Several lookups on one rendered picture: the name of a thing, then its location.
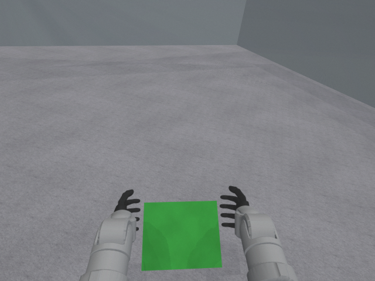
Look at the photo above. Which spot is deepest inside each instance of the right robot hand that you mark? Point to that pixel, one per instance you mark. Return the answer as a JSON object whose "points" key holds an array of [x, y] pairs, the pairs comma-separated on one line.
{"points": [[240, 200]]}

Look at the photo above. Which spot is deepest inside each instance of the left robot hand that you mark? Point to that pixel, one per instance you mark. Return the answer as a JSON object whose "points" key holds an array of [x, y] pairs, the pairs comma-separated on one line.
{"points": [[123, 203]]}

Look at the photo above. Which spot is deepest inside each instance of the robot left forearm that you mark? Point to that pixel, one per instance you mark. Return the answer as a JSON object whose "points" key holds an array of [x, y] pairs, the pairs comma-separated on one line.
{"points": [[111, 249]]}

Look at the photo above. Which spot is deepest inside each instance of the robot right forearm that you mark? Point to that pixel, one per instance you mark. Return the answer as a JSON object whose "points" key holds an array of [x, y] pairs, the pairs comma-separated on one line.
{"points": [[261, 245]]}

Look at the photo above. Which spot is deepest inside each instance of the carton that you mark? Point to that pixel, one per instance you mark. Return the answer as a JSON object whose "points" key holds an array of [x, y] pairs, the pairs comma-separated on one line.
{"points": [[181, 235]]}

